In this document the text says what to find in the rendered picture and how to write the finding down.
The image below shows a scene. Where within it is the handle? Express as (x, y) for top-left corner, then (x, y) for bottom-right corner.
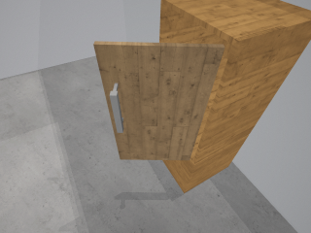
(109, 83), (124, 133)

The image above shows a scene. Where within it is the cupboard door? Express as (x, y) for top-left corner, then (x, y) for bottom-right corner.
(93, 41), (225, 161)

